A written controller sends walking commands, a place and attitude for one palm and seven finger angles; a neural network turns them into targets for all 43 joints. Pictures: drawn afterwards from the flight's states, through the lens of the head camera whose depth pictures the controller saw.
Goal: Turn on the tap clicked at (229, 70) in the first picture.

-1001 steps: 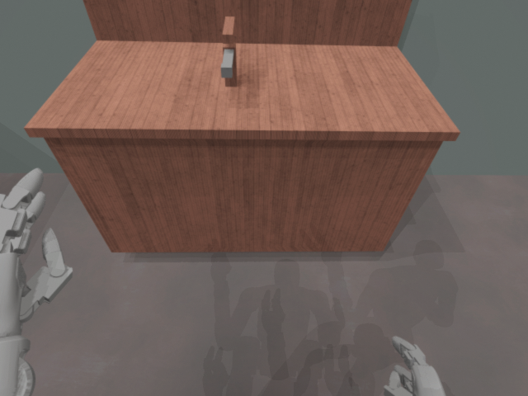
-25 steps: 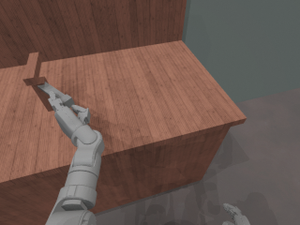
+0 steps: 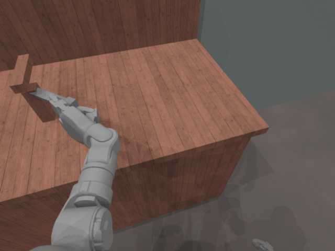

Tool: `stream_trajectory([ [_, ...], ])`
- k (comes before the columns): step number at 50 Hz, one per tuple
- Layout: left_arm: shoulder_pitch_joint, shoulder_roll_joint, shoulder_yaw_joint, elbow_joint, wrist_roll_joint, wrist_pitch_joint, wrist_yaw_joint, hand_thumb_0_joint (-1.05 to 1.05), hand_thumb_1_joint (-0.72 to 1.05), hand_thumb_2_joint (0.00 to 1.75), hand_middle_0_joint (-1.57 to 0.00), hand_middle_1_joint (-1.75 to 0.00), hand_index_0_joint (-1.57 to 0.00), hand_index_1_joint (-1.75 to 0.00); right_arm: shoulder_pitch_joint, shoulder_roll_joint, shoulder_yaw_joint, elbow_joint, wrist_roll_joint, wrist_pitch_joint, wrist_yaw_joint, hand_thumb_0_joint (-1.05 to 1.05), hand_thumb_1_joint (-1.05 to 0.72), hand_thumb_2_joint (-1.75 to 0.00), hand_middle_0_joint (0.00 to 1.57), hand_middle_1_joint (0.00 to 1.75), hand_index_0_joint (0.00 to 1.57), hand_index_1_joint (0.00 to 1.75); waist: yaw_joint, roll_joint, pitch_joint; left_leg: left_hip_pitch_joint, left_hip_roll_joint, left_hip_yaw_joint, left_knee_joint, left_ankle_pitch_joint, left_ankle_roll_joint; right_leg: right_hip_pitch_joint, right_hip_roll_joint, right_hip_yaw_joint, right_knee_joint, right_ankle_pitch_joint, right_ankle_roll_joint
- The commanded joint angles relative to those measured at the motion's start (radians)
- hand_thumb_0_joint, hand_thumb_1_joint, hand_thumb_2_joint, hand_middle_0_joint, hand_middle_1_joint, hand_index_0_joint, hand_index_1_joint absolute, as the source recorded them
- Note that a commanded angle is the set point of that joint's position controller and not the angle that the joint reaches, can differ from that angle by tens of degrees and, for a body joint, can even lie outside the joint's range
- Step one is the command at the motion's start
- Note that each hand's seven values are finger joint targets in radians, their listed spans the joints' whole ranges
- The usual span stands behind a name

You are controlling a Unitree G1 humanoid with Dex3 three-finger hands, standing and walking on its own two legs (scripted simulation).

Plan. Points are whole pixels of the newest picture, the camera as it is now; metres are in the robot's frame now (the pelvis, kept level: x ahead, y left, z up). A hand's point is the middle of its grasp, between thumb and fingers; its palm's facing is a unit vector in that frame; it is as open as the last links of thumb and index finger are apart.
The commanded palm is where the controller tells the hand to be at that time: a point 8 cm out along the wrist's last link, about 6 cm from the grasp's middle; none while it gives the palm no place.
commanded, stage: push the lever round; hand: left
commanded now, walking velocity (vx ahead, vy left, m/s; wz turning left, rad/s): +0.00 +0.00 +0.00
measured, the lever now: (70, 105) +0.45 +0.26 +0.11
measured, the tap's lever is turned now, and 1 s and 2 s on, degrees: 48 69 68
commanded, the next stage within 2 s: lift the hand up off the lever in 0.62 s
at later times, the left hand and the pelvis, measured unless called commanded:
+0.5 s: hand (101, 104) +0.46 +0.18 +0.10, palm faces +0.82 -0.56 -0.13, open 8.0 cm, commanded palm +0.41 +0.20 +0.10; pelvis +0.00 +0.00 +0.00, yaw +0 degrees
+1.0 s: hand (102, 98) +0.48 +0.19 +0.10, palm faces +0.81 -0.57 -0.12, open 7.9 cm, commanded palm +0.42 +0.21 +0.11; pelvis +0.01 +0.00 +0.00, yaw -1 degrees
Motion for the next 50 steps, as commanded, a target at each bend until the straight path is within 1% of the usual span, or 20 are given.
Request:
stream_trajectory([
  [1, -0.462, 0.116, -0.030, -0.161, 0.036, -0.054, 0.009, 0.00, 0.90, 0.90, -0.15, -0.15, -0.15, -0.15, -0.023, -0.111, -0.035, -0.106, -0.009, -0.042, 0.004, 0.00, -0.90, -0.90, 0.20, 0.30, 0.20, 0.30, -0.027, -0.072, -0.314, 0.047, -0.014, 0.053, -0.059, 0.231, 0.033, 0.223, -0.042, 0.060, -0.103, 0.259, 0.048],
  [4, -0.453, 0.147, 0.015, -0.125, 0.047, -0.044, 0.024, 0.00, 0.90, 0.90, -0.15, -0.15, -0.15, -0.15, -0.009, -0.119, -0.040, -0.095, -0.016, -0.040, 0.011, 0.00, -0.90, -0.90, 0.20, 0.30, 0.20, 0.30, -0.017, -0.052, -0.328, 0.039, -0.014, 0.053, -0.051, 0.253, 0.031, 0.221, -0.041, 0.058, -0.091, 0.292, 0.047],
  [8, -0.502, 0.123, -0.010, -0.110, 0.053, -0.043, 0.029, 0.00, 0.90, 0.90, -0.15, -0.15, -0.15, -0.15, 0.005, -0.116, -0.039, -0.097, -0.018, -0.041, 0.020, 0.00, -0.90, -0.90, 0.20, 0.30, 0.20, 0.30, -0.040, -0.073, -0.316, 0.030, -0.012, 0.059, -0.047, 0.240, 0.034, 0.205, -0.042, 0.057, -0.093, 0.282, 0.052],
  [9, -0.481, 0.171, 0.041, -0.094, 0.058, -0.043, 0.033, 0.00, 0.90, 0.90, -0.15, -0.15, -0.15, -0.15, 0.012, -0.121, -0.044, -0.089, -0.019, -0.041, 0.017, 0.00, -0.90, -0.90, 0.20, 0.30, 0.20, 0.30, -0.024, -0.072, -0.318, 0.018, -0.013, 0.053, -0.050, 0.238, 0.033, 0.212, -0.038, 0.057, -0.091, 0.273, 0.048],
  [11, -0.507, 0.145, 0.010, -0.097, 0.057, -0.047, 0.028, 0.00, 0.90, 0.90, -0.15, -0.15, -0.15, -0.15, 0.015, -0.116, -0.042, -0.096, -0.017, -0.041, 0.020, 0.00, -0.90, -0.90, 0.20, 0.30, 0.20, 0.30, -0.040, -0.086, -0.319, 0.014, -0.013, 0.058, -0.047, 0.229, 0.037, 0.213, -0.042, 0.060, -0.092, 0.279, 0.054],
  [14, -0.521, 0.211, 0.070, -0.057, 0.063, -0.052, 0.031, 0.00, 0.90, 0.90, -0.15, -0.15, -0.15, -0.15, 0.027, -0.125, -0.044, -0.084, -0.018, -0.041, 0.015, 0.00, -0.90, -0.90, 0.20, 0.30, 0.20, 0.30, -0.035, -0.082, -0.305, -0.015, -0.014, 0.057, -0.051, 0.196, 0.039, 0.205, -0.041, 0.068, -0.099, 0.241, 0.054],
  [16, -0.557, 0.159, 0.018, -0.062, 0.066, -0.061, 0.026, 0.00, 0.90, 0.90, -0.15, -0.15, -0.15, -0.15, 0.036, -0.117, -0.042, -0.087, -0.020, -0.044, 0.021, 0.00, -0.90, -0.90, 0.20, 0.30, 0.20, 0.30, -0.050, -0.055, -0.313, 0.007, -0.013, 0.060, -0.048, 0.211, 0.039, 0.192, -0.039, 0.063, -0.092, 0.254, 0.053],
  [19, -0.536, 0.190, 0.058, -0.046, 0.073, -0.067, 0.034, 0.00, 0.90, 0.90, -0.15, -0.15, -0.15, -0.15, 0.054, -0.123, -0.049, -0.080, -0.026, -0.047, 0.025, 0.00, -0.90, -0.90, 0.20, 0.30, 0.20, 0.30, -0.039, -0.036, -0.343, 0.013, -0.012, 0.056, -0.037, 0.242, 0.036, 0.189, -0.033, 0.057, -0.075, 0.283, 0.049],
  [25, -0.578, 0.168, 0.038, -0.047, 0.073, -0.072, 0.036, 0.00, 0.90, 0.90, -0.15, -0.15, -0.15, -0.15, 0.075, -0.123, -0.049, -0.083, -0.030, -0.049, 0.036, 0.00, -0.90, -0.90, 0.20, 0.30, 0.20, 0.30, -0.054, -0.053, -0.360, 0.012, -0.011, 0.056, -0.033, 0.264, 0.035, 0.187, -0.031, 0.052, -0.061, 0.307, 0.051],
  [28, -0.600, 0.196, 0.058, -0.011, 0.074, -0.070, 0.038, 0.00, 0.90, 0.90, -0.15, -0.15, -0.15, -0.15, 0.080, -0.125, -0.048, -0.079, -0.030, -0.050, 0.035, 0.00, -0.90, -0.90, 0.20, 0.30, 0.20, 0.30, -0.063, -0.088, -0.337, -0.021, -0.012, 0.063, -0.032, 0.220, 0.040, 0.190, -0.036, 0.061, -0.078, 0.280, 0.060],
  [29, -0.592, 0.237, 0.097, 0.005, 0.079, -0.069, 0.040, 0.00, 0.90, 0.90, -0.15, -0.15, -0.15, -0.15, 0.083, -0.131, -0.050, -0.073, -0.031, -0.050, 0.031, 0.00, -0.90, -0.90, 0.20, 0.30, 0.20, 0.30, -0.052, -0.079, -0.336, -0.032, -0.014, 0.058, -0.034, 0.216, 0.040, 0.189, -0.034, 0.063, -0.074, 0.275, 0.056],
  [32, -0.623, 0.227, 0.084, 0.011, 0.082, -0.075, 0.039, 0.00, 0.90, 0.90, -0.15, -0.15, -0.15, -0.15, 0.098, -0.127, -0.047, -0.076, -0.034, -0.051, 0.035, 0.00, -0.90, -0.90, 0.20, 0.30, 0.20, 0.30, -0.062, -0.070, -0.355, -0.024, -0.014, 0.065, -0.030, 0.226, 0.042, 0.192, -0.035, 0.063, -0.072, 0.292, 0.060],
  [34, -0.596, 0.282, 0.135, 0.033, 0.088, -0.074, 0.041, 0.00, 0.90, 0.90, -0.15, -0.15, -0.15, -0.15, 0.106, -0.132, -0.051, -0.072, -0.034, -0.046, 0.033, 0.00, -0.90, -0.90, 0.20, 0.30, 0.20, 0.30, -0.048, -0.051, -0.360, -0.037, -0.014, 0.062, -0.031, 0.229, 0.041, 0.201, -0.035, 0.064, -0.065, 0.300, 0.057],
  [37, -0.636, 0.255, 0.104, 0.054, 0.090, -0.078, 0.038, 0.00, 0.90, 0.90, -0.15, -0.15, -0.15, -0.15, 0.116, -0.131, -0.048, -0.075, -0.034, -0.046, 0.036, 0.00, -0.90, -0.90, 0.20, 0.30, 0.20, 0.30, -0.072, -0.075, -0.344, -0.038, -0.011, 0.065, -0.031, 0.220, 0.044, 0.182, -0.033, 0.062, -0.071, 0.285, 0.061],
  [39, -0.630, 0.272, 0.122, 0.026, 0.090, -0.083, 0.038, 0.00, 0.90, 0.90, -0.15, -0.15, -0.15, -0.15, 0.120, -0.133, -0.052, -0.077, -0.036, -0.048, 0.038, 0.00, -0.90, -0.90, 0.20, 0.30, 0.20, 0.30, -0.054, -0.028, -0.369, -0.021, -0.013, 0.061, -0.034, 0.240, 0.041, 0.188, -0.026, 0.059, -0.062, 0.293, 0.053],
  [43, -0.623, 0.254, 0.102, 0.004, 0.083, -0.078, 0.032, 0.00, 0.90, 0.90, -0.15, -0.15, -0.15, -0.15, 0.125, -0.131, -0.050, -0.087, -0.033, -0.048, 0.044, 0.00, -0.90, -0.90, 0.20, 0.30, 0.20, 0.30, -0.061, -0.042, -0.373, -0.010, -0.010, 0.067, -0.037, 0.258, 0.041, 0.210, -0.026, 0.058, -0.070, 0.320, 0.057],
  [44, -0.605, 0.276, 0.127, -0.001, 0.085, -0.077, 0.034, 0.00, 0.90, 0.90, -0.15, -0.15, -0.15, -0.15, 0.124, -0.135, -0.053, -0.083, -0.034, -0.048, 0.042, 0.00, -0.90, -0.90, 0.20, 0.30, 0.20, 0.30, -0.048, -0.025, -0.373, -0.005, -0.011, 0.062, -0.042, 0.265, 0.040, 0.208, -0.021, 0.054, -0.066, 0.314, 0.051],
  [46, -0.624, 0.254, 0.102, 0.000, 0.081, -0.071, 0.033, 0.00, 0.90, 0.90, -0.15, -0.15, -0.15, -0.15, 0.122, -0.131, -0.050, -0.084, -0.032, -0.050, 0.043, 0.00, -0.90, -0.90, 0.20, 0.30, 0.20, 0.30, -0.064, -0.048, -0.356, -0.008, -0.008, 0.065, -0.047, 0.246, 0.041, 0.203, -0.023, 0.055, -0.076, 0.294, 0.056],
  [49, -0.618, 0.270, 0.117, -0.043, 0.081, -0.072, 0.037, 0.00, 0.90, 0.90, -0.15, -0.15, -0.15, -0.15, 0.122, -0.135, -0.053, -0.080, -0.035, -0.056, 0.044, 0.00, -0.90, -0.90, 0.20, 0.30, 0.20, 0.30, -0.046, -0.023, -0.379, 0.020, -0.008, 0.058, -0.054, 0.277, 0.038, 0.215, -0.016, 0.050, -0.073, 0.306, 0.048],
  [50, -0.624, 0.241, 0.090, -0.055, 0.080, -0.070, 0.035, 0.00, 0.90, 0.90, -0.15, -0.15, -0.15, -0.15, 0.118, -0.130, -0.052, -0.083, -0.034, -0.057, 0.046, 0.00, -0.90, -0.90, 0.20, 0.30, 0.20, 0.30, -0.054, -0.014, -0.380, 0.031, -0.007, 0.064, -0.053, 0.285, 0.037, 0.211, -0.016, 0.050, -0.072, 0.312, 0.049],
])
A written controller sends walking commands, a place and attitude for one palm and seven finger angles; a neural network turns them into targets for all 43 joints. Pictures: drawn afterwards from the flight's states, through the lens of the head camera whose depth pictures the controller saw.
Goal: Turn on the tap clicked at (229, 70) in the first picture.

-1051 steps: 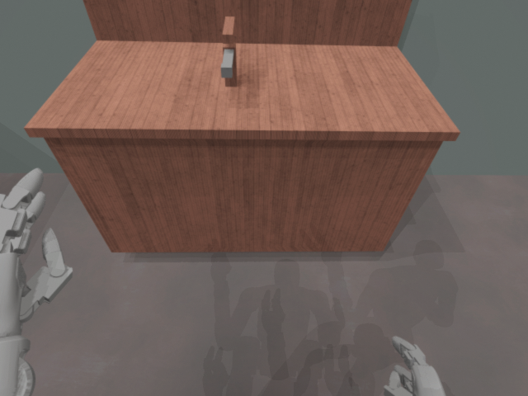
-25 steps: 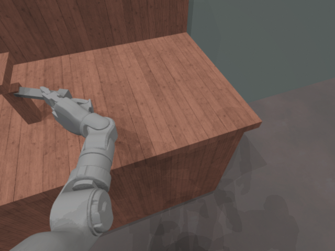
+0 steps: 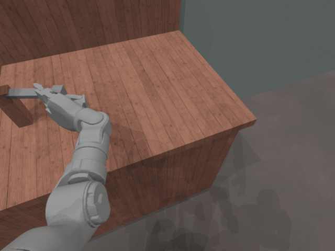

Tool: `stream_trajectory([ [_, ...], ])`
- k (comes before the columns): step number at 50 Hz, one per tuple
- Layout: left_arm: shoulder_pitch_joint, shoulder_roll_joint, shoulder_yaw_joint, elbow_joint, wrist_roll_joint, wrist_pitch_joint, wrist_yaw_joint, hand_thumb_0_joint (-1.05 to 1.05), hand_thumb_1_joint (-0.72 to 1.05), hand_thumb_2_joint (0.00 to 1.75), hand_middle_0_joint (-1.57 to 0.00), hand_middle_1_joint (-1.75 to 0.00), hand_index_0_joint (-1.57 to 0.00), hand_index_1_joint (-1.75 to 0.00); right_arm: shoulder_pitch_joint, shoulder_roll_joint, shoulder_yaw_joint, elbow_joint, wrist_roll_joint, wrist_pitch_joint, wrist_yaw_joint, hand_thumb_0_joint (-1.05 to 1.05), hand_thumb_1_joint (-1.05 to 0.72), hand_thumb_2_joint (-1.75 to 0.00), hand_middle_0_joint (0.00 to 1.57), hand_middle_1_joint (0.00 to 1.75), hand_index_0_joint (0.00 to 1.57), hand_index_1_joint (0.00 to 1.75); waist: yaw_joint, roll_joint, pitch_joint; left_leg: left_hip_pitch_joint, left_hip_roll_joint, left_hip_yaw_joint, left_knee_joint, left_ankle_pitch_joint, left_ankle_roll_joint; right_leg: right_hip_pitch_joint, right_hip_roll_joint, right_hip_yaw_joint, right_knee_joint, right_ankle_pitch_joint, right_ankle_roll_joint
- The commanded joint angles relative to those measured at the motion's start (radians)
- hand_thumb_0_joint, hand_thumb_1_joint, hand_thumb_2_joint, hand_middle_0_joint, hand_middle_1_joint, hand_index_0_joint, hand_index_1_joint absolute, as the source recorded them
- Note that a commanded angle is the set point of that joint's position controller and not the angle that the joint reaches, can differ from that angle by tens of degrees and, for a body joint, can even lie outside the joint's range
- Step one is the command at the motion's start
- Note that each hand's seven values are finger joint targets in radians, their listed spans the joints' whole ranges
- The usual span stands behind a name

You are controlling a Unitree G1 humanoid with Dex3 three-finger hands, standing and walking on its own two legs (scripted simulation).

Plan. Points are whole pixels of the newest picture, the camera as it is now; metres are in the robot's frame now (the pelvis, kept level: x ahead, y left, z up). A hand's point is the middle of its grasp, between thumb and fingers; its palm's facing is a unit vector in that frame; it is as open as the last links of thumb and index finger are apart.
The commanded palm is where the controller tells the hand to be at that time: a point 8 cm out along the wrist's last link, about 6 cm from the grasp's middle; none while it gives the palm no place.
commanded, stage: lift the hand up off the lever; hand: left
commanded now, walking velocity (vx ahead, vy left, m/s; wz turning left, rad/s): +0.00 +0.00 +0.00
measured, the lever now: (59, 93) +0.49 +0.26 +0.11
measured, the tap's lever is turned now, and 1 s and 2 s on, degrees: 69 68 68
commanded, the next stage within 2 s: none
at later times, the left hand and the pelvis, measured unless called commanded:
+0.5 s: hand (72, 100) +0.44 +0.21 +0.13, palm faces +0.84 -0.54 -0.10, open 7.9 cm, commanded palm +0.39 +0.22 +0.13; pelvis +0.01 +0.00 +0.01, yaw +0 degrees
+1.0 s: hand (69, 96) +0.43 +0.20 +0.15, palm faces +0.83 -0.55 -0.09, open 7.8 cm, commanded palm +0.38 +0.22 +0.15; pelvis +0.00 +0.00 +0.01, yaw +1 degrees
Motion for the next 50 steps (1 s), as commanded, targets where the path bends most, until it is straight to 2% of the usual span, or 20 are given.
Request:
stream_trajectory([
  [1, -0.436, 0.174, -0.050, -0.242, 0.031, -0.045, 0.005, 0.00, 0.90, 0.90, -0.15, -0.15, -0.15, -0.15, 0.017, -0.127, -0.037, -0.093, -0.003, -0.041, -0.003, 0.00, -0.90, -0.90, 0.20, 0.30, 0.20, 0.30, 0.012, -0.027, -0.343, 0.101, -0.016, 0.039, -0.078, 0.301, 0.030, 0.297, -0.025, 0.025, -0.090, 0.313, 0.044],
  [3, -0.412, 0.159, -0.060, -0.265, 0.029, -0.038, 0.006, 0.00, 0.90, 0.90, -0.15, -0.15, -0.15, -0.15, 0.011, -0.124, -0.039, -0.097, -0.002, -0.043, -0.001, 0.00, -0.90, -0.90, 0.20, 0.30, 0.20, 0.30, 0.018, -0.039, -0.356, 0.106, -0.017, 0.045, -0.077, 0.311, 0.031, 0.318, -0.025, 0.027, -0.093, 0.335, 0.045],
  [4, -0.398, 0.199, -0.023, -0.268, 0.031, -0.033, 0.007, 0.00, 0.90, 0.90, -0.15, -0.15, -0.15, -0.15, 0.007, -0.131, -0.041, -0.093, -0.003, -0.041, -0.004, 0.00, -0.90, -0.90, 0.20, 0.30, 0.20, 0.30, 0.028, -0.021, -0.350, 0.109, -0.016, 0.040, -0.079, 0.317, 0.029, 0.316, -0.026, 0.027, -0.092, 0.334, 0.042],
  [7, -0.425, 0.134, -0.088, -0.293, 0.028, -0.018, 0.000, 0.00, 0.90, 0.90, -0.15, -0.15, -0.15, -0.15, -0.006, -0.124, -0.036, -0.096, 0.000, -0.045, -0.001, 0.00, -0.90, -0.90, 0.20, 0.30, 0.20, 0.30, 0.014, -0.019, -0.318, 0.121, -0.014, 0.042, -0.089, 0.316, 0.026, 0.304, -0.025, 0.023, -0.099, 0.323, 0.041],
  [9, -0.408, 0.173, -0.050, -0.309, 0.027, -0.014, 0.005, 0.00, 0.90, 0.90, -0.15, -0.15, -0.15, -0.15, -0.011, -0.127, -0.039, -0.091, -0.001, -0.047, -0.006, 0.00, -0.90, -0.90, 0.20, 0.30, 0.20, 0.30, 0.029, -0.015, -0.327, 0.130, -0.014, 0.039, -0.090, 0.323, 0.026, 0.312, -0.023, 0.022, -0.100, 0.324, 0.039],
  [12, -0.415, 0.127, -0.095, -0.340, 0.026, -0.005, 0.001, 0.00, 0.90, 0.90, -0.15, -0.15, -0.15, -0.15, -0.018, -0.120, -0.035, -0.095, -0.001, -0.050, -0.003, 0.00, -0.90, -0.90, 0.20, 0.30, 0.20, 0.30, 0.023, -0.024, -0.335, 0.149, -0.014, 0.042, -0.090, 0.347, 0.022, 0.321, -0.024, 0.018, -0.098, 0.347, 0.039],
  [14, -0.388, 0.178, -0.050, -0.365, 0.026, 0.004, 0.002, 0.00, 0.90, 0.90, -0.15, -0.15, -0.15, -0.15, -0.023, -0.124, -0.039, -0.096, 0.000, -0.047, -0.009, 0.00, -0.90, -0.90, 0.20, 0.30, 0.20, 0.30, 0.042, -0.019, -0.354, 0.153, -0.014, 0.041, -0.091, 0.365, 0.021, 0.348, -0.026, 0.022, -0.096, 0.370, 0.037],
  [16, -0.372, 0.122, -0.097, -0.403, 0.018, 0.016, -0.007, 0.00, 0.90, 0.90, -0.15, -0.15, -0.15, -0.15, -0.031, -0.115, -0.036, -0.107, 0.004, -0.046, -0.008, 0.00, -0.90, -0.90, 0.20, 0.30, 0.20, 0.30, 0.041, -0.019, -0.363, 0.171, -0.015, 0.046, -0.093, 0.392, 0.018, 0.365, -0.028, 0.020, -0.096, 0.402, 0.038],
  [19, -0.300, 0.152, -0.059, -0.409, 0.010, 0.042, -0.011, 0.00, 0.90, 0.90, -0.15, -0.15, -0.15, -0.15, -0.044, -0.120, -0.037, -0.112, 0.008, -0.042, -0.014, 0.00, -0.90, -0.90, 0.20, 0.30, 0.20, 0.30, 0.062, -0.046, -0.345, 0.168, -0.015, 0.048, -0.101, 0.408, 0.019, 0.397, -0.032, 0.019, -0.103, 0.442, 0.039],
  [21, -0.302, 0.084, -0.125, -0.434, 0.000, 0.060, -0.024, 0.00, 0.90, 0.90, -0.15, -0.15, -0.15, -0.15, -0.059, -0.113, -0.032, -0.119, 0.013, -0.041, -0.014, 0.00, -0.90, -0.90, 0.20, 0.30, 0.20, 0.30, 0.051, -0.046, -0.320, 0.181, -0.015, 0.051, -0.109, 0.403, 0.018, 0.390, -0.033, 0.018, -0.114, 0.431, 0.040],
  [23, -0.326, 0.088, -0.135, -0.435, -0.006, 0.074, -0.032, 0.00, 0.90, 0.90, -0.15, -0.15, -0.15, -0.15, -0.074, -0.116, -0.029, -0.115, 0.020, -0.041, -0.021, 0.00, -0.90, -0.90, 0.20, 0.30, 0.20, 0.30, 0.039, -0.078, -0.285, 0.174, -0.015, 0.049, -0.120, 0.359, 0.022, 0.384, -0.037, 0.022, -0.135, 0.396, 0.045],
  [24, -0.322, 0.110, -0.112, -0.439, -0.006, 0.076, -0.032, 0.00, 0.90, 0.90, -0.15, -0.15, -0.15, -0.15, -0.083, -0.117, -0.030, -0.111, 0.021, -0.043, -0.026, 0.00, -0.90, -0.90, 0.20, 0.30, 0.20, 0.30, 0.049, -0.054, -0.275, 0.186, -0.015, 0.046, -0.127, 0.360, 0.021, 0.380, -0.035, 0.020, -0.141, 0.379, 0.040],
  [27, -0.366, 0.040, -0.191, -0.445, -0.010, 0.081, -0.041, 0.00, 0.90, 0.90, -0.15, -0.15, -0.15, -0.15, -0.098, -0.109, -0.023, -0.105, 0.022, -0.052, -0.027, 0.00, -0.90, -0.90, 0.20, 0.30, 0.20, 0.30, 0.033, -0.040, -0.252, 0.208, -0.017, 0.042, -0.135, 0.335, 0.019, 0.348, -0.033, 0.017, -0.152, 0.327, 0.038],
  [34, -0.358, 0.075, -0.148, -0.424, -0.016, 0.097, -0.033, 0.00, 0.90, 0.90, -0.15, -0.15, -0.15, -0.15, -0.117, -0.110, -0.022, -0.098, 0.023, -0.052, -0.036, 0.00, -0.90, -0.90, 0.20, 0.30, 0.20, 0.30, 0.062, -0.032, -0.276, 0.215, -0.023, 0.035, -0.148, 0.341, 0.010, 0.368, -0.034, 0.015, -0.153, 0.322, 0.033],
  [37, -0.378, 0.054, -0.168, -0.433, -0.015, 0.105, -0.027, 0.00, 0.90, 0.90, -0.15, -0.15, -0.15, -0.15, -0.130, -0.103, -0.017, -0.106, 0.022, -0.050, -0.034, 0.00, -0.90, -0.90, 0.20, 0.30, 0.20, 0.30, 0.056, -0.042, -0.282, 0.213, -0.024, 0.043, -0.147, 0.333, 0.014, 0.375, -0.039, 0.021, -0.158, 0.326, 0.038],
  [39, -0.375, 0.105, -0.121, -0.428, -0.010, 0.110, -0.020, 0.00, 0.90, 0.90, -0.15, -0.15, -0.15, -0.15, -0.130, -0.110, -0.018, -0.103, 0.021, -0.048, -0.039, 0.00, -0.90, -0.90, 0.20, 0.30, 0.20, 0.30, 0.069, -0.049, -0.281, 0.203, -0.024, 0.037, -0.153, 0.334, 0.013, 0.384, -0.037, 0.020, -0.157, 0.325, 0.035],
  [43, -0.371, 0.093, -0.137, -0.454, -0.010, 0.121, -0.021, 0.00, 0.90, 0.90, -0.15, -0.15, -0.15, -0.15, -0.136, -0.102, -0.015, -0.114, 0.023, -0.045, -0.039, 0.00, -0.90, -0.90, 0.20, 0.30, 0.20, 0.30, 0.064, -0.065, -0.301, 0.200, -0.023, 0.048, -0.149, 0.336, 0.017, 0.413, -0.044, 0.028, -0.161, 0.358, 0.043],
  [44, -0.339, 0.139, -0.090, -0.443, -0.009, 0.123, -0.020, 0.00, 0.90, 0.90, -0.15, -0.15, -0.15, -0.15, -0.134, -0.108, -0.019, -0.111, 0.024, -0.044, -0.043, 0.00, -0.90, -0.90, 0.20, 0.30, 0.20, 0.30, 0.081, -0.068, -0.296, 0.197, -0.023, 0.043, -0.156, 0.340, 0.017, 0.421, -0.041, 0.025, -0.162, 0.356, 0.040],
  [48, -0.357, 0.098, -0.139, -0.459, -0.018, 0.138, -0.035, 0.00, 0.90, 0.90, -0.15, -0.15, -0.15, -0.15, -0.145, -0.106, -0.015, -0.116, 0.030, -0.046, -0.045, 0.00, -0.90, -0.90, 0.20, 0.30, 0.20, 0.30, 0.059, -0.088, -0.265, 0.193, -0.022, 0.051, -0.164, 0.304, 0.023, 0.415, -0.047, 0.033, -0.184, 0.331, 0.049],
  [50, -0.364, 0.092, -0.147, -0.480, -0.020, 0.137, -0.039, 0.00, 0.90, 0.90, -0.15, -0.15, -0.15, -0.15, -0.146, -0.106, -0.014, -0.116, 0.033, -0.054, -0.046, 0.00, -0.90, -0.90, 0.20, 0.30, 0.20, 0.30, 0.065, -0.055, -0.260, 0.213, -0.023, 0.046, -0.175, 0.308, 0.022, 0.406, -0.041, 0.029, -0.186, 0.308, 0.041],
])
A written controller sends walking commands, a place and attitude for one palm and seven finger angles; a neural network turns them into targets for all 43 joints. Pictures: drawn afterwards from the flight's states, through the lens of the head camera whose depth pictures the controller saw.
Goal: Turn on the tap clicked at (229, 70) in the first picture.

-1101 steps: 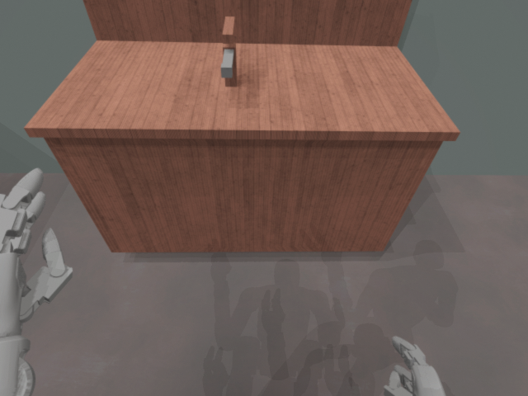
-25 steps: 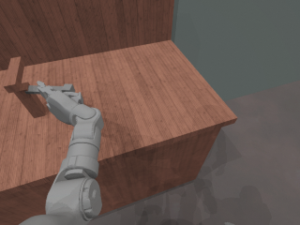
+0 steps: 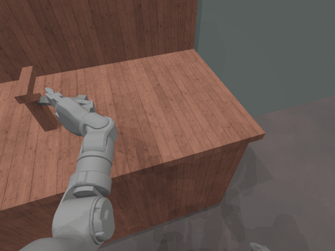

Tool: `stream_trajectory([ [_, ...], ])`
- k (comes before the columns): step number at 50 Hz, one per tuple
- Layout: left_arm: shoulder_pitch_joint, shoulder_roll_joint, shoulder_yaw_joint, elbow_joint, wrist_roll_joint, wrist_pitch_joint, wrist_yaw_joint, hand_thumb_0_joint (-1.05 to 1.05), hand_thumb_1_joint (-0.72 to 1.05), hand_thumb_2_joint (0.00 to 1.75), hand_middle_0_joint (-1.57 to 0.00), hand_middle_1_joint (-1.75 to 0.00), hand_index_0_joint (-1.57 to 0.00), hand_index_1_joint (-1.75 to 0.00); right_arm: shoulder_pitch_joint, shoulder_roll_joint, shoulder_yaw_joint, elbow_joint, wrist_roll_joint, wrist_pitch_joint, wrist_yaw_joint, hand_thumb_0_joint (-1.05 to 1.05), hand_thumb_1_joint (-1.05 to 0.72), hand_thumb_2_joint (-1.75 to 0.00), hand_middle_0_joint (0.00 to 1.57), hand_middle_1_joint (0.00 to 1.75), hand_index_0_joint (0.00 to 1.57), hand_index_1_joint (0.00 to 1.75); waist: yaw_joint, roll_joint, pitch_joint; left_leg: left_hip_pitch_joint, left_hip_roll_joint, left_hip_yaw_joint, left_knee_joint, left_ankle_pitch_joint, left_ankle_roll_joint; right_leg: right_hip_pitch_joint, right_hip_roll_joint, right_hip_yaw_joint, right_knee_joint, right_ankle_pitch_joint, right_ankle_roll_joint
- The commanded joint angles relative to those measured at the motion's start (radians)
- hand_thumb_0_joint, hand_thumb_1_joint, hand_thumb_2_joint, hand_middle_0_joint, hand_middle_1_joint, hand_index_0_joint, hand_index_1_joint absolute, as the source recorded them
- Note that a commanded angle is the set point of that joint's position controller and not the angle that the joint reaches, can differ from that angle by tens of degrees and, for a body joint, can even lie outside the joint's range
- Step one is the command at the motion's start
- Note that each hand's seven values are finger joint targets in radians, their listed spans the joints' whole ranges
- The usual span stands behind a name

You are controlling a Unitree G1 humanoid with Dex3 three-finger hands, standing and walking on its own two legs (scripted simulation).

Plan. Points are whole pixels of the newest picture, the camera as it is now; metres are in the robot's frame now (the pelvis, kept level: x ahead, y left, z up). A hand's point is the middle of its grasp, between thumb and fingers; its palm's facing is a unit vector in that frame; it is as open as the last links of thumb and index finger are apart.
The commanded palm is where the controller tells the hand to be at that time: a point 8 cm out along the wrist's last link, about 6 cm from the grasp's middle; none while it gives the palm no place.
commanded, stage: lift the hand up off the lever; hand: left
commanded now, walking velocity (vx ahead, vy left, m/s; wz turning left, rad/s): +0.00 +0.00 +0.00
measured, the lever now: (82, 101) +0.49 +0.25 +0.10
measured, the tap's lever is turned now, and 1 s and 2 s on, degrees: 68 68 68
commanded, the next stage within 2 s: draw the hand back beside the body in 1.12 s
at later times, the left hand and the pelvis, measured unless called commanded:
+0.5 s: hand (88, 100) +0.43 +0.20 +0.16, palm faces +0.82 -0.57 -0.07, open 7.8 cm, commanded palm +0.37 +0.21 +0.16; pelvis +0.00 +0.00 +0.00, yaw +0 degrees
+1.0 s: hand (86, 97) +0.42 +0.20 +0.17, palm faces +0.81 -0.58 -0.06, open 7.8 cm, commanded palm +0.37 +0.22 +0.17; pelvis +0.00 +0.00 +0.01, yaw +0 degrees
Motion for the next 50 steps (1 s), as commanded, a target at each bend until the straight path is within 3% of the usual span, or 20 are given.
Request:
stream_trajectory([
  [1, -0.456, 0.146, -0.070, -0.224, 0.025, -0.050, -0.010, 0.00, 0.90, 0.90, -0.15, -0.15, -0.15, -0.15, -0.062, -0.120, -0.033, -0.114, 0.003, -0.054, -0.010, 0.00, -0.90, -0.90, 0.20, 0.30, 0.20, 0.30, -0.005, -0.077, -0.275, 0.046, -0.017, 0.056, -0.065, 0.255, 0.027, 0.239, -0.036, 0.034, -0.099, 0.271, 0.045],
  [4, -0.458, 0.183, -0.041, -0.244, 0.020, -0.053, -0.014, 0.00, 0.90, 0.90, -0.15, -0.15, -0.15, -0.15, -0.061, -0.124, -0.036, -0.109, 0.005, -0.061, -0.016, 0.00, -0.90, -0.90, 0.20, 0.30, 0.20, 0.30, 0.008, -0.060, -0.289, 0.058, -0.021, 0.053, -0.073, 0.254, 0.026, 0.250, -0.033, 0.035, -0.103, 0.262, 0.042],
  [6, -0.475, 0.130, -0.098, -0.268, 0.019, -0.052, -0.020, 0.00, 0.90, 0.90, -0.15, -0.15, -0.15, -0.15, -0.065, -0.118, -0.032, -0.110, 0.006, -0.065, -0.012, 0.00, -0.90, -0.90, 0.20, 0.30, 0.20, 0.30, -0.004, -0.038, -0.288, 0.075, -0.019, 0.056, -0.077, 0.265, 0.022, 0.246, -0.034, 0.033, -0.104, 0.265, 0.040],
  [9, -0.423, 0.158, -0.064, -0.262, 0.011, -0.038, -0.020, 0.00, 0.90, 0.90, -0.15, -0.15, -0.15, -0.15, -0.071, -0.125, -0.036, -0.108, 0.008, -0.067, -0.014, 0.00, -0.90, -0.90, 0.20, 0.30, 0.20, 0.30, 0.016, -0.042, -0.278, 0.073, -0.020, 0.051, -0.087, 0.272, 0.019, 0.259, -0.031, 0.029, -0.108, 0.268, 0.037],
  [12, -0.449, 0.127, -0.095, -0.266, 0.002, -0.026, -0.020, 0.00, 0.90, 0.90, -0.15, -0.15, -0.15, -0.15, -0.083, -0.121, -0.031, -0.112, 0.010, -0.071, -0.013, 0.00, -0.90, -0.90, 0.20, 0.30, 0.20, 0.30, 0.006, -0.081, -0.259, 0.072, -0.019, 0.055, -0.093, 0.252, 0.023, 0.250, -0.035, 0.031, -0.121, 0.243, 0.043],
  [14, -0.470, 0.185, -0.044, -0.267, 0.009, -0.025, -0.012, 0.00, 0.90, 0.90, -0.15, -0.15, -0.15, -0.15, -0.091, -0.123, -0.033, -0.104, 0.010, -0.070, -0.019, 0.00, -0.90, -0.90, 0.20, 0.30, 0.20, 0.30, 0.020, -0.051, -0.253, 0.071, -0.020, 0.051, -0.104, 0.239, 0.021, 0.249, -0.033, 0.031, -0.124, 0.211, 0.038],
  [16, -0.495, 0.153, -0.077, -0.286, 0.017, -0.023, -0.007, 0.00, 0.90, 0.90, -0.15, -0.15, -0.15, -0.15, -0.096, -0.115, -0.029, -0.108, 0.006, -0.073, -0.015, 0.00, -0.90, -0.90, 0.20, 0.30, 0.20, 0.30, 0.013, -0.050, -0.276, 0.084, -0.019, 0.059, -0.096, 0.254, 0.022, 0.255, -0.036, 0.034, -0.121, 0.234, 0.039],
  [19, -0.435, 0.207, -0.022, -0.274, 0.018, -0.010, -0.007, 0.00, 0.90, 0.90, -0.15, -0.15, -0.15, -0.15, -0.098, -0.120, -0.032, -0.113, 0.007, -0.065, -0.018, 0.00, -0.90, -0.90, 0.20, 0.30, 0.20, 0.30, 0.037, -0.055, -0.290, 0.076, -0.020, 0.059, -0.099, 0.273, 0.020, 0.284, -0.036, 0.035, -0.115, 0.266, 0.039],
  [22, -0.469, 0.138, -0.088, -0.279, 0.015, 0.002, -0.015, 0.00, 0.90, 0.90, -0.15, -0.15, -0.15, -0.15, -0.104, -0.115, -0.027, -0.116, 0.009, -0.067, -0.015, 0.00, -0.90, -0.90, 0.20, 0.30, 0.20, 0.30, 0.014, -0.073, -0.262, 0.089, -0.016, 0.061, -0.101, 0.272, 0.022, 0.263, -0.036, 0.032, -0.122, 0.261, 0.040],
  [24, -0.438, 0.159, -0.066, -0.287, 0.008, 0.006, -0.020, 0.00, 0.90, 0.90, -0.15, -0.15, -0.15, -0.15, -0.111, -0.119, -0.030, -0.118, 0.012, -0.065, -0.018, 0.00, -0.90, -0.90, 0.20, 0.30, 0.20, 0.30, 0.029, -0.066, -0.268, 0.096, -0.017, 0.058, -0.108, 0.274, 0.020, 0.274, -0.033, 0.031, -0.126, 0.257, 0.038],
  [26, -0.465, 0.115, -0.110, -0.302, 0.004, 0.012, -0.024, 0.00, 0.90, 0.90, -0.15, -0.15, -0.15, -0.15, -0.113, -0.113, -0.025, -0.119, 0.014, -0.070, -0.016, 0.00, -0.90, -0.90, 0.20, 0.30, 0.20, 0.30, 0.020, -0.065, -0.261, 0.109, -0.016, 0.058, -0.110, 0.286, 0.018, 0.267, -0.034, 0.028, -0.123, 0.267, 0.038],
  [28, -0.474, 0.112, -0.117, -0.302, 0.001, 0.021, -0.026, 0.00, 0.90, 0.90, -0.15, -0.15, -0.15, -0.15, -0.119, -0.114, -0.024, -0.117, 0.014, -0.070, -0.016, 0.00, -0.90, -0.90, 0.20, 0.30, 0.20, 0.30, 0.016, -0.065, -0.251, 0.110, -0.016, 0.059, -0.113, 0.274, 0.018, 0.265, -0.036, 0.030, -0.133, 0.251, 0.038],
  [29, -0.444, 0.156, -0.069, -0.296, -0.004, 0.023, -0.025, 0.00, 0.90, 0.90, -0.15, -0.15, -0.15, -0.15, -0.122, -0.118, -0.028, -0.117, 0.015, -0.069, -0.021, 0.00, -0.90, -0.90, 0.20, 0.30, 0.20, 0.30, 0.032, -0.062, -0.257, 0.111, -0.020, 0.056, -0.117, 0.270, 0.019, 0.271, -0.032, 0.029, -0.136, 0.239, 0.037],
  [33, -0.494, 0.113, -0.118, -0.311, 0.000, 0.035, -0.023, 0.00, 0.90, 0.90, -0.15, -0.15, -0.15, -0.15, -0.131, -0.112, -0.022, -0.114, 0.015, -0.074, -0.019, 0.00, -0.90, -0.90, 0.20, 0.30, 0.20, 0.30, 0.018, -0.076, -0.254, 0.120, -0.017, 0.057, -0.120, 0.266, 0.018, 0.266, -0.036, 0.030, -0.142, 0.232, 0.039],
  [39, -0.401, 0.133, -0.087, -0.358, -0.007, 0.054, -0.024, 0.00, 0.90, 0.90, -0.15, -0.15, -0.15, -0.15, -0.142, -0.114, -0.028, -0.126, 0.014, -0.065, -0.017, 0.00, -0.90, -0.90, 0.20, 0.30, 0.20, 0.30, 0.056, -0.052, -0.297, 0.152, -0.016, 0.058, -0.118, 0.364, 0.007, 0.316, -0.032, 0.021, -0.120, 0.335, 0.031],
  [43, -0.397, 0.123, -0.096, -0.371, -0.024, 0.080, -0.032, 0.00, 0.90, 0.90, -0.15, -0.15, -0.15, -0.15, -0.161, -0.109, -0.019, -0.133, 0.023, -0.056, -0.020, 0.00, -0.90, -0.90, 0.20, 0.30, 0.20, 0.30, 0.048, -0.117, -0.254, 0.132, -0.016, 0.065, -0.131, 0.333, 0.015, 0.335, -0.045, 0.029, -0.144, 0.345, 0.044],
  [44, -0.404, 0.163, -0.067, -0.383, -0.022, 0.080, -0.034, 0.00, 0.90, 0.90, -0.15, -0.15, -0.15, -0.15, -0.168, -0.114, -0.019, -0.129, 0.024, -0.053, -0.024, 0.00, -0.90, -0.90, 0.20, 0.30, 0.20, 0.30, 0.059, -0.083, -0.262, 0.139, -0.017, 0.063, -0.138, 0.333, 0.014, 0.342, -0.043, 0.032, -0.146, 0.333, 0.039],
  [47, -0.427, 0.113, -0.118, -0.412, -0.014, 0.086, -0.034, 0.00, 0.90, 0.90, -0.15, -0.15, -0.15, -0.15, -0.177, -0.105, -0.016, -0.130, 0.023, -0.060, -0.021, 0.00, -0.90, -0.90, 0.20, 0.30, 0.20, 0.30, 0.048, -0.080, -0.256, 0.156, -0.015, 0.070, -0.134, 0.334, 0.015, 0.330, -0.043, 0.031, -0.151, 0.330, 0.040],
  [49, -0.397, 0.153, -0.082, -0.392, -0.017, 0.088, -0.036, 0.00, 0.90, 0.90, -0.15, -0.15, -0.15, -0.15, -0.177, -0.110, -0.018, -0.125, 0.025, -0.059, -0.025, 0.00, -0.90, -0.90, 0.20, 0.30, 0.20, 0.30, 0.058, -0.086, -0.249, 0.150, -0.017, 0.063, -0.141, 0.323, 0.015, 0.333, -0.041, 0.032, -0.155, 0.312, 0.040],
  [50, -0.406, 0.122, -0.113, -0.401, -0.018, 0.088, -0.041, 0.00, 0.90, 0.90, -0.15, -0.15, -0.15, -0.15, -0.184, -0.106, -0.014, -0.128, 0.027, -0.059, -0.024, 0.00, -0.90, -0.90, 0.20, 0.30, 0.20, 0.30, 0.053, -0.075, -0.245, 0.151, -0.017, 0.066, -0.143, 0.313, 0.016, 0.327, -0.044, 0.034, -0.157, 0.302, 0.040],
])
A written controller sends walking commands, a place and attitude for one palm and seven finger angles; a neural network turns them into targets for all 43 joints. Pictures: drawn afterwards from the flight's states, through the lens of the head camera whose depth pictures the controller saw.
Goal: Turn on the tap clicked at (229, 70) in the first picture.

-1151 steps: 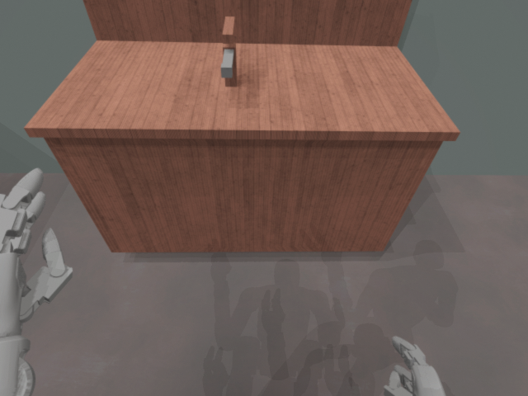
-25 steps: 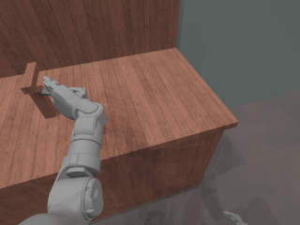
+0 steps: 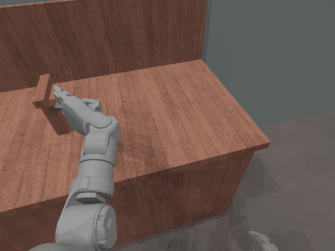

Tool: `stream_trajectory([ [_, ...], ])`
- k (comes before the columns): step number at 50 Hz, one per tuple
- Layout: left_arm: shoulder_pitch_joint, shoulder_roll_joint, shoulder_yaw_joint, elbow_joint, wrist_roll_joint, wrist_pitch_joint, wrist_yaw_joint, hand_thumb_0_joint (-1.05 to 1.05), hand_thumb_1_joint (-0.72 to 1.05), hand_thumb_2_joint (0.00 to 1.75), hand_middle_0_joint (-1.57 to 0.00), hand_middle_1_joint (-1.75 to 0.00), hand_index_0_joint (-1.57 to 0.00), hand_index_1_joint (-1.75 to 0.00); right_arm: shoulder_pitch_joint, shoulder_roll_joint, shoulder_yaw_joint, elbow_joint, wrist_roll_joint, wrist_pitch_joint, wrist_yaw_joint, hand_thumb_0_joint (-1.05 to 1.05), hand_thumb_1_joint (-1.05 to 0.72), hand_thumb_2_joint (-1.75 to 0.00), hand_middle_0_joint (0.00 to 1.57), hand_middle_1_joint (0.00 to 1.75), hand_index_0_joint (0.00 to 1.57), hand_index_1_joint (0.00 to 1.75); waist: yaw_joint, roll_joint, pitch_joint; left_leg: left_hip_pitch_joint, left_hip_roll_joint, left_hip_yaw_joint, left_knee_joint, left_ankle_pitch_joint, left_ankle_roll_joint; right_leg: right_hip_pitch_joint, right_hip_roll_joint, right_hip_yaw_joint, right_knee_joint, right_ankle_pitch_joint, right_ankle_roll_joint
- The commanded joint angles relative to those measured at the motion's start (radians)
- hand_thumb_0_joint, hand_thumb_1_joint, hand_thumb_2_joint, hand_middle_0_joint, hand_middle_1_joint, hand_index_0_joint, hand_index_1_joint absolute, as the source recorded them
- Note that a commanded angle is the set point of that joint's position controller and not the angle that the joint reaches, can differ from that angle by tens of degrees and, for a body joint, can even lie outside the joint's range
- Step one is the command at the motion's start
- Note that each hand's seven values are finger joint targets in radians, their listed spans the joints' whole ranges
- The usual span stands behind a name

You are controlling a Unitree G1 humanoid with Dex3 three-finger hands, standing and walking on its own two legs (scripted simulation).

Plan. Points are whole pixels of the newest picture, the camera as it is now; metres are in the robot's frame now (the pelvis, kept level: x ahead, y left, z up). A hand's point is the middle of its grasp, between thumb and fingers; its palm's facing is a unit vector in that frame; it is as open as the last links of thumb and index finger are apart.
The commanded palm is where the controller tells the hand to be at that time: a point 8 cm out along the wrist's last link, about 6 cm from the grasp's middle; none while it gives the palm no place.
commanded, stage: lift the hand up off the lever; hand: left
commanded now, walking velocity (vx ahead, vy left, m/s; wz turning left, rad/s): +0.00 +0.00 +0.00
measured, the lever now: (94, 107) +0.48 +0.25 +0.09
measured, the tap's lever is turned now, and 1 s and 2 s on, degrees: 68 68 68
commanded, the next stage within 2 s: draw the hand back beside the body in 0.12 s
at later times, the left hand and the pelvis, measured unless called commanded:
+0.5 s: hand (99, 117) +0.37 +0.18 +0.16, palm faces +0.37 -0.93 -0.07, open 7.8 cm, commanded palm +0.32 +0.23 +0.17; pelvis +0.01 +0.00 +0.01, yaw -3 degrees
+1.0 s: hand (64, 148) +0.27 +0.22 +0.17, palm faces +0.26 -0.94 -0.24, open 7.6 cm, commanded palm +0.23 +0.27 +0.17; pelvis -0.01 +0.02 +0.02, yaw -2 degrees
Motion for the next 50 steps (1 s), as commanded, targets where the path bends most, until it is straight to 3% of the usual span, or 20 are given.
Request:
stream_trajectory([
  [1, -0.468, 0.149, -0.059, -0.207, 0.033, -0.055, -0.010, 0.00, 0.90, 0.90, -0.15, -0.15, -0.15, -0.15, -0.125, -0.101, -0.023, -0.132, 0.004, -0.051, -0.010, 0.00, -0.90, -0.90, 0.20, 0.30, 0.20, 0.30, -0.002, -0.096, -0.242, 0.016, -0.016, 0.060, -0.046, 0.262, 0.017, 0.192, -0.044, 0.027, -0.084, 0.255, 0.040],
  [6, -0.521, 0.141, -0.073, -0.178, 0.032, -0.064, -0.014, 0.00, 0.90, 0.90, -0.15, -0.15, -0.15, -0.15, -0.128, -0.101, -0.021, -0.121, 0.006, -0.064, -0.014, 0.00, -0.90, -0.90, 0.20, 0.30, 0.20, 0.30, -0.011, -0.094, -0.231, 0.020, -0.017, 0.053, -0.056, 0.198, 0.020, 0.159, -0.041, 0.031, -0.105, 0.154, 0.040],
  [9, -0.492, 0.200, -0.016, -0.191, 0.034, -0.074, -0.009, 0.00, 0.90, 0.90, -0.15, -0.15, -0.15, -0.15, -0.118, -0.105, -0.026, -0.123, 0.002, -0.058, -0.017, 0.00, -0.90, -0.90, 0.20, 0.30, 0.20, 0.30, 0.010, -0.066, -0.286, 0.027, -0.020, 0.052, -0.050, 0.255, 0.016, 0.202, -0.040, 0.031, -0.083, 0.233, 0.037],
  [11, -0.467, 0.167, -0.042, -0.196, 0.035, -0.070, -0.012, 0.00, 0.90, 0.90, -0.15, -0.15, -0.15, -0.15, -0.116, -0.100, -0.024, -0.132, 0.002, -0.053, -0.013, 0.00, -0.90, -0.90, 0.20, 0.30, 0.20, 0.30, 0.006, -0.069, -0.298, 0.034, -0.017, 0.058, -0.042, 0.299, 0.015, 0.216, -0.045, 0.028, -0.068, 0.303, 0.038],
  [12, -0.394, 0.145, -0.216, -0.298, 0.064, -0.082, -0.178, 0.00, 0.90, 0.90, -0.15, -0.15, -0.15, -0.15, -0.074, -0.131, -0.028, -0.150, 0.008, -0.022, -0.032, 0.00, -0.90, -0.90, 0.20, 0.30, 0.20, 0.30, -0.045, -0.122, -0.308, 0.085, -0.017, 0.070, -0.029, 0.346, 0.034, 0.239, -0.040, 0.053, -0.032, 0.426, 0.034],
  [14, -0.276, 0.270, -0.108, -0.353, 0.025, -0.100, -0.315, 0.00, 0.90, 0.90, -0.15, -0.16, -0.15, -0.16, -0.063, -0.130, -0.027, -0.194, 0.031, 0.002, -0.063, 0.00, -0.90, -0.90, 0.20, 0.30, 0.20, 0.30, 0.001, -0.093, -0.329, 0.107, -0.018, 0.068, -0.047, 0.385, 0.046, 0.308, -0.037, 0.063, -0.040, 0.513, 0.033],
  [17, -0.124, 0.285, -0.133, -0.418, -0.053, -0.124, -0.510, 0.00, 0.90, 0.90, -0.16, -0.17, -0.16, -0.17, -0.074, -0.117, -0.005, -0.239, 0.062, 0.020, -0.091, 0.00, -0.90, -0.90, 0.20, 0.30, 0.20, 0.30, 0.008, -0.134, -0.240, 0.122, -0.009, 0.065, -0.076, 0.358, 0.053, 0.320, -0.033, 0.071, -0.074, 0.523, 0.042],
  [19, -0.005, 0.361, -0.003, -0.472, -0.124, -0.113, -0.534, 0.00, 0.90, 0.90, -0.16, -0.17, -0.16, -0.17, -0.116, -0.108, 0.006, -0.267, 0.076, 0.023, -0.104, 0.00, -0.90, -0.90, 0.20, 0.30, 0.20, 0.30, 0.067, -0.091, -0.215, 0.114, -0.011, 0.063, -0.110, 0.325, 0.047, 0.362, -0.030, 0.073, -0.105, 0.463, 0.041],
  [20, 0.023, 0.356, 0.001, -0.543, -0.138, -0.105, -0.524, 0.00, 0.90, 0.90, -0.16, -0.18, -0.16, -0.18, -0.140, -0.100, 0.014, -0.285, 0.081, 0.020, -0.105, 0.00, -0.90, -0.90, 0.20, 0.30, 0.20, 0.30, 0.075, -0.071, -0.217, 0.118, -0.011, 0.069, -0.121, 0.326, 0.044, 0.373, -0.033, 0.074, -0.112, 0.445, 0.042],
  [21, 0.040, 0.338, -0.014, -0.588, -0.139, -0.093, -0.506, 0.00, 0.90, 0.90, -0.16, -0.18, -0.16, -0.18, -0.161, -0.094, 0.017, -0.290, 0.083, 0.014, -0.103, 0.00, -0.90, -0.90, 0.20, 0.30, 0.20, 0.30, 0.073, -0.058, -0.190, 0.122, -0.008, 0.072, -0.122, 0.324, 0.042, 0.359, -0.033, 0.074, -0.121, 0.426, 0.043],
  [22, 0.184, 0.506, -0.018, -0.518, -0.108, -0.178, -0.598, 0.00, 0.90, 0.90, -0.16, -0.18, -0.16, -0.18, -0.063, -0.114, 0.005, -0.256, 0.063, -0.001, -0.076, 0.00, -0.90, -0.90, 0.20, 0.30, 0.20, 0.30, 0.008, -0.102, -0.136, 0.157, 0.008, 0.063, -0.151, 0.301, 0.042, 0.361, -0.052, 0.078, -0.129, 0.467, 0.055],
  [23, 0.235, 0.511, 0.002, -0.541, -0.125, -0.232, -0.641, 0.00, 0.90, 0.90, -0.16, -0.19, -0.16, -0.19, -0.077, -0.110, 0.005, -0.283, 0.069, -0.012, -0.066, 0.00, -0.90, -0.90, 0.20, 0.30, 0.20, 0.30, 0.039, -0.099, -0.135, 0.144, 0.000, 0.066, -0.167, 0.312, 0.047, 0.386, -0.046, 0.077, -0.130, 0.467, 0.049],
  [25, 0.176, 0.506, -0.054, -0.703, -0.121, -0.326, -0.693, 0.00, 0.90, 0.90, -0.16, -0.19, -0.16, -0.19, -0.105, -0.102, 0.007, -0.306, 0.070, -0.041, -0.059, 0.00, -0.90, -0.90, 0.20, 0.30, 0.20, 0.30, 0.028, 0.053, -0.118, 0.217, -0.008, 0.072, -0.182, 0.338, 0.046, 0.355, -0.042, 0.082, -0.160, 0.420, 0.036],
  [28, 0.195, 0.466, -0.123, -0.749, -0.120, -0.397, -0.725, 0.00, 0.90, 0.90, -0.17, -0.20, -0.17, -0.20, -0.107, -0.112, 0.002, -0.311, 0.069, -0.085, -0.052, 0.00, -0.90, -0.90, 0.20, 0.30, 0.20, 0.30, 0.008, 0.004, -0.080, 0.269, 0.002, 0.059, -0.204, 0.323, 0.045, 0.313, -0.027, 0.075, -0.201, 0.350, 0.034],
  [30, 0.194, 0.433, -0.166, -0.743, -0.114, -0.424, -0.734, 0.00, 0.90, 0.90, -0.17, -0.21, -0.17, -0.21, -0.105, -0.113, 0.002, -0.299, 0.069, -0.104, -0.054, 0.00, -0.90, -0.90, 0.20, 0.30, 0.20, 0.30, -0.003, 0.040, -0.031, 0.300, 0.002, 0.054, -0.218, 0.279, 0.043, 0.262, -0.020, 0.073, -0.228, 0.274, 0.030],
  [32, 0.223, 0.413, -0.187, -0.686, -0.112, -0.441, -0.738, 0.00, 0.90, 0.90, -0.17, -0.21, -0.17, -0.21, -0.105, -0.118, 0.005, -0.290, 0.069, -0.109, -0.055, 0.00, -0.90, -0.90, 0.20, 0.30, 0.20, 0.30, -0.006, -0.047, 0.014, 0.279, -0.001, 0.045, -0.239, 0.201, 0.048, 0.245, -0.017, 0.069, -0.250, 0.191, 0.032],
  [38, 0.353, 0.462, -0.108, -0.657, -0.114, -0.481, -0.751, 0.00, 0.90, 0.90, -0.18, -0.23, -0.18, -0.23, -0.125, -0.115, 0.012, -0.288, 0.066, -0.096, -0.061, 0.00, -0.90, -0.90, 0.20, 0.30, 0.20, 0.30, 0.020, -0.070, 0.003, 0.255, -0.006, 0.041, -0.271, 0.154, 0.049, 0.301, -0.022, 0.069, -0.276, 0.138, 0.028],
  [40, 0.400, 0.474, -0.080, -0.681, -0.116, -0.490, -0.756, 0.00, 0.90, 0.90, -0.18, -0.24, -0.18, -0.24, -0.128, -0.108, 0.016, -0.293, 0.065, -0.091, -0.059, 0.00, -0.90, -0.90, 0.20, 0.30, 0.20, 0.30, 0.030, 0.012, -0.004, 0.255, -0.005, 0.035, -0.283, 0.180, 0.040, 0.325, -0.023, 0.067, -0.273, 0.159, 0.020],
  [44, 0.496, 0.510, -0.026, -0.764, -0.119, -0.494, -0.762, 0.00, 0.90, 0.90, -0.18, -0.25, -0.18, -0.25, -0.133, -0.108, 0.014, -0.307, 0.057, -0.089, -0.054, 0.00, -0.90, -0.90, 0.20, 0.30, 0.20, 0.30, 0.043, 0.019, -0.029, 0.269, 0.000, 0.031, -0.281, 0.277, 0.035, 0.372, -0.020, 0.064, -0.270, 0.250, 0.016],
  [50, 0.582, 0.468, -0.054, -0.857, -0.118, -0.489, -0.769, 0.00, 0.90, 0.90, -0.19, -0.27, -0.19, -0.27, -0.137, -0.102, 0.014, -0.318, 0.053, -0.092, -0.047, 0.00, -0.90, -0.90, 0.20, 0.30, 0.20, 0.30, 0.036, 0.028, 0.015, 0.280, 0.010, 0.030, -0.278, 0.297, 0.029, 0.350, -0.019, 0.062, -0.277, 0.252, 0.016],
])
